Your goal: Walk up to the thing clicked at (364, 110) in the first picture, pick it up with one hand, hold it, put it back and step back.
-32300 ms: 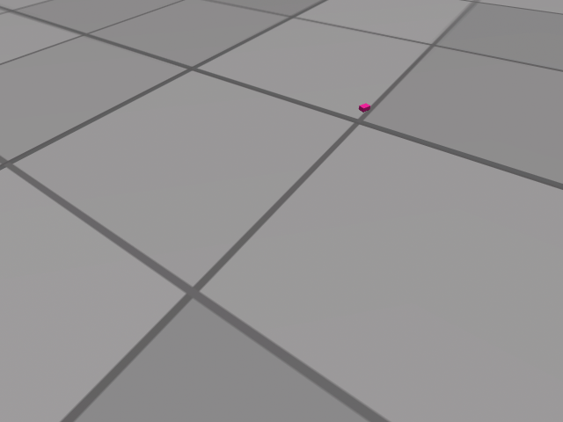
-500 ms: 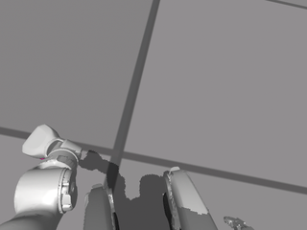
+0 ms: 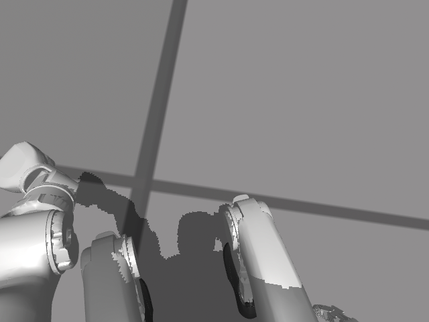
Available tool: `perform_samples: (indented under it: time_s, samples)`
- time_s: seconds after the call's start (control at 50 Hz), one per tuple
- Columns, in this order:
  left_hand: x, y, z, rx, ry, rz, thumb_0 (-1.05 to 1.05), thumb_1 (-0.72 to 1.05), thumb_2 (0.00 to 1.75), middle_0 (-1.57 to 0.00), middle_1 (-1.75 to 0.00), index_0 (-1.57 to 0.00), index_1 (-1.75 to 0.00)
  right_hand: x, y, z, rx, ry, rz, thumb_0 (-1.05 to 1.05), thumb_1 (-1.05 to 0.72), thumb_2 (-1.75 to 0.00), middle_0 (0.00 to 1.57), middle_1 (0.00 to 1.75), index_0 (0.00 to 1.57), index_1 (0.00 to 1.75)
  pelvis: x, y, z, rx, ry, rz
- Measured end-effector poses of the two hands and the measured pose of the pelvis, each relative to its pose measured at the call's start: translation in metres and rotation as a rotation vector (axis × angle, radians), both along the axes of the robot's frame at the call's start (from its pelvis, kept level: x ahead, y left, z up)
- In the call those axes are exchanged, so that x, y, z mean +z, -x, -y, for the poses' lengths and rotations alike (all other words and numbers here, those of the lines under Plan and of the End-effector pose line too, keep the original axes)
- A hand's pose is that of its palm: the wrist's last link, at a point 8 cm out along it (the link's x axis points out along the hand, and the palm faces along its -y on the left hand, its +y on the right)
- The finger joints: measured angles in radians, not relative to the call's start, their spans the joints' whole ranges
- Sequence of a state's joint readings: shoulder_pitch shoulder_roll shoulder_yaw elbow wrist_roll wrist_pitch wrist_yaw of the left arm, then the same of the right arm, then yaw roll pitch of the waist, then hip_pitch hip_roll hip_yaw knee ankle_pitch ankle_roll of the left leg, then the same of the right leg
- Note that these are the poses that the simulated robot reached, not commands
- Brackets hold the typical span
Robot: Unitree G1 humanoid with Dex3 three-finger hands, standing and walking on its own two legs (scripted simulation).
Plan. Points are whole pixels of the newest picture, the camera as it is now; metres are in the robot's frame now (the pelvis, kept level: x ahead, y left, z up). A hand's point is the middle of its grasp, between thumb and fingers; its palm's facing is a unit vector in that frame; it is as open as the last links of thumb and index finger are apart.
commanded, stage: crouch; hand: left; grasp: from above
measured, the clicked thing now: (39, 185) +0.45 +0.27 -0.18
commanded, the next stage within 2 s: lower in 0.46 s
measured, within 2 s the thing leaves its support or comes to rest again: rests again in 1.58 s
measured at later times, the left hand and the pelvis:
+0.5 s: hand (59, 180) +0.47 +0.25 -0.22, palm faces -0.29 -0.33 -0.90, open 6.5 cm; pelvis +0.00 +0.00 -0.06, yaw -1 degrees
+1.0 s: hand (69, 183) +0.48 +0.25 -0.28, palm faces -0.30 -0.34 -0.89, open 6.3 cm; pelvis +0.01 +0.01 -0.09, yaw -4 degrees
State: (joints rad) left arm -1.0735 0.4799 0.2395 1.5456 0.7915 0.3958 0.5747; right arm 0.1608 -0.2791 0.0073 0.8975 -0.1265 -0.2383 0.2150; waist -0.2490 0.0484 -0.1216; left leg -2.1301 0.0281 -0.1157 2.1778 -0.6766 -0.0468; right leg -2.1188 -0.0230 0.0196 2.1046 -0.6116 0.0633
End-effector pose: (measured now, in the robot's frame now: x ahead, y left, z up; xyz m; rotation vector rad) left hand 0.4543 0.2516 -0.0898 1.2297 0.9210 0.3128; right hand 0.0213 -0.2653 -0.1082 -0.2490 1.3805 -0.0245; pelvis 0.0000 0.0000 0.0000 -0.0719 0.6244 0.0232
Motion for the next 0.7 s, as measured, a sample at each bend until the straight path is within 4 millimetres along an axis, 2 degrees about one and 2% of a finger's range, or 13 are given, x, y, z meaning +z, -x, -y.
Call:
perform_samples:
  time_s: [0.14,0.4,0.56,0.7]
  samples:
    - [-0.019,-0.009,0.001,-0.018,-0.02,0.002,-0.06,0.25,0.33,-0.77,-0.36,-1.04,-0.47,-0.021,0.011,0.005,0.003,0.005,-0.024,0.0,-0.93,-0.91,0.2,0.3,0.2,0.3,-0.023,0.0,-0.001,-0.001,-0.001,0.002]
    - [-0.058,-0.018,0.002,-0.043,-0.007,-0.019,-0.07,0.27,0.3,-0.77,-0.35,-1.09,-0.46,-0.046,0.029,-0.003,0.034,-0.048,-0.084,0.0,-0.93,-0.9,0.2,0.3,0.2,0.3,-0.053,-0.002,-0.001,-0.006,0.004,0.011]
    - [-0.083,-0.019,0.0,-0.041,-0.003,-0.012,-0.07,0.27,0.28,-0.78,-0.34,-1.11,-0.46,-0.055,0.035,-0.009,0.054,-0.076,-0.117,0.0,-0.93,-0.9,0.2,0.3,0.2,0.3,-0.067,-0.005,-0.002,-0.008,0.013,0.019]
    - [-0.096,-0.023,0.001,-0.064,0.001,-0.009,-0.07,0.26,0.29,-0.79,-0.34,-1.12,-0.46,-0.058,0.04,-0.011,0.052,-0.082,-0.139,0.0,-0.93,-0.9,0.2,0.3,0.2,0.3,-0.075,-0.007,-0.004,-0.013,0.027,0.026]
